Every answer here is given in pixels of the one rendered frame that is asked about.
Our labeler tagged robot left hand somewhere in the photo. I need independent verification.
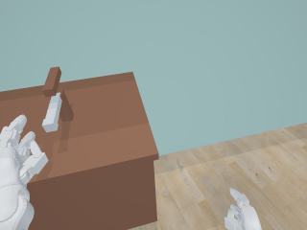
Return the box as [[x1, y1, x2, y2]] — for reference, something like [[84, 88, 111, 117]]
[[0, 114, 49, 188]]

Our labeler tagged counter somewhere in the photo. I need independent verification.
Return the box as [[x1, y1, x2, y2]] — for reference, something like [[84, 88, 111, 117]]
[[0, 66, 159, 230]]

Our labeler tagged robot right hand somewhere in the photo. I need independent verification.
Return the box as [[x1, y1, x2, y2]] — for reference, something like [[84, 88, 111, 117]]
[[224, 188, 262, 230]]

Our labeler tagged tap lever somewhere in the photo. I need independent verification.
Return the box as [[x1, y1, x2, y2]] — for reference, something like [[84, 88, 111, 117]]
[[42, 92, 62, 132]]

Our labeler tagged robot left forearm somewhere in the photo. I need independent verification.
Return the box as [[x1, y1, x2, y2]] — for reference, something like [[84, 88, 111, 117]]
[[0, 184, 35, 230]]

